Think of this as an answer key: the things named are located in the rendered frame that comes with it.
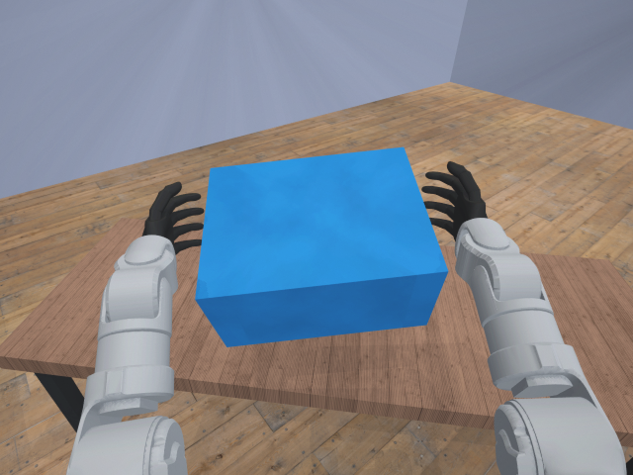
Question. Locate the carton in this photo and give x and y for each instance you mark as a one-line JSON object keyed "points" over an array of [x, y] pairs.
{"points": [[317, 246]]}

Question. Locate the table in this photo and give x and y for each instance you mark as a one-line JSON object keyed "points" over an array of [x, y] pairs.
{"points": [[437, 373]]}

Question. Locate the right robot hand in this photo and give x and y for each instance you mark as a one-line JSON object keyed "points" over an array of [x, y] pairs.
{"points": [[466, 198]]}

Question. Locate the left robot hand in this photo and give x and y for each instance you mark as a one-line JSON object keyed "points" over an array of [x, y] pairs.
{"points": [[162, 218]]}

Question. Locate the left robot upper arm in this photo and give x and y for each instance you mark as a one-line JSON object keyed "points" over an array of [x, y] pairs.
{"points": [[149, 446]]}

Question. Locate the left robot forearm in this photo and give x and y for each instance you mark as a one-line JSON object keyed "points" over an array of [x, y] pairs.
{"points": [[132, 373]]}

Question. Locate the right robot forearm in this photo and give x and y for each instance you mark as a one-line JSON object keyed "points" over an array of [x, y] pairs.
{"points": [[528, 355]]}

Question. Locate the right robot upper arm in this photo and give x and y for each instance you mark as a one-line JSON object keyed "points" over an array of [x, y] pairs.
{"points": [[555, 436]]}

